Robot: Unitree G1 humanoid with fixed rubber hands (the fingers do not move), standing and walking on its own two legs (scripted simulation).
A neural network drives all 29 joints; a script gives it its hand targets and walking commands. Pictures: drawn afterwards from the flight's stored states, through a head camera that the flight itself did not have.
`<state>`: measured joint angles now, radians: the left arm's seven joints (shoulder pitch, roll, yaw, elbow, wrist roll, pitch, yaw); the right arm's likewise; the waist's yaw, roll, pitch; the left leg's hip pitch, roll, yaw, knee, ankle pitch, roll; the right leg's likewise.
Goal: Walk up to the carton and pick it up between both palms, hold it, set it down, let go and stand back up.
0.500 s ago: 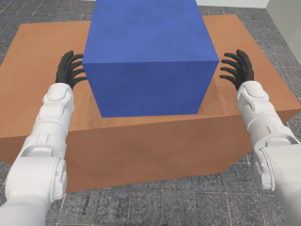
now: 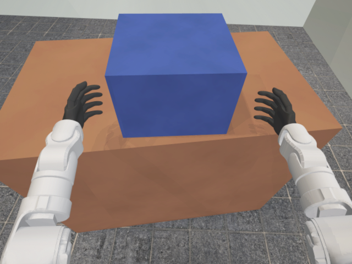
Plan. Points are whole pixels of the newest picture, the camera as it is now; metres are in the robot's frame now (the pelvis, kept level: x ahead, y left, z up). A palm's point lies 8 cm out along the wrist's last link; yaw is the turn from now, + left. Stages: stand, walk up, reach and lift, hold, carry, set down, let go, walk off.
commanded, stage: set down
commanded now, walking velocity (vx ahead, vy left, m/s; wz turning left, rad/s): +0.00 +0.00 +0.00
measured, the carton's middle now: (173, 74) +0.59 -0.01 +0.09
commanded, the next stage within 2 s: none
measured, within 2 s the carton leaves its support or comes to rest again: neither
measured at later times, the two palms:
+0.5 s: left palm (46, 152) +0.31 +0.23 +0.14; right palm (299, 154) +0.29 -0.24 +0.12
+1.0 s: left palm (40, 178) +0.27 +0.25 +0.11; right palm (302, 179) +0.24 -0.24 +0.10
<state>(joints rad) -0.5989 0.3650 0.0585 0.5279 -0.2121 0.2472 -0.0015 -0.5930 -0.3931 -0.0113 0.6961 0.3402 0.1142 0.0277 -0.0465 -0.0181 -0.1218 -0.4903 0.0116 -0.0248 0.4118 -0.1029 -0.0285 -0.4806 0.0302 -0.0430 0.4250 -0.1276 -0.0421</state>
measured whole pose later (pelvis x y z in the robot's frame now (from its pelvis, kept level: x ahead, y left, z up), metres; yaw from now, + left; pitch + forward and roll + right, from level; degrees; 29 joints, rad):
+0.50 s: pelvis +0.00 +0.01 +0.00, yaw +0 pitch +2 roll +0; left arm -0.16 0.36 0.12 -0.08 -0.21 0.55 0.00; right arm -0.13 -0.39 -0.04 0.12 0.35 0.31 0.01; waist -0.05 -0.02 -0.10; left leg -0.31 0.01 -0.02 0.41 -0.13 -0.02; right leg -0.28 0.03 -0.04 0.39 -0.14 -0.04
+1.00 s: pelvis +0.00 +0.01 +0.01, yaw +0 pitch +0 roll +0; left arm 0.02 0.36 0.14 -0.20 -0.21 0.60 -0.01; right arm 0.09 -0.39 -0.04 -0.04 0.34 0.33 0.00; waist -0.05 -0.04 -0.08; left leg -0.26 0.01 -0.02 0.41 -0.14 -0.02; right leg -0.24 0.03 -0.04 0.39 -0.15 -0.04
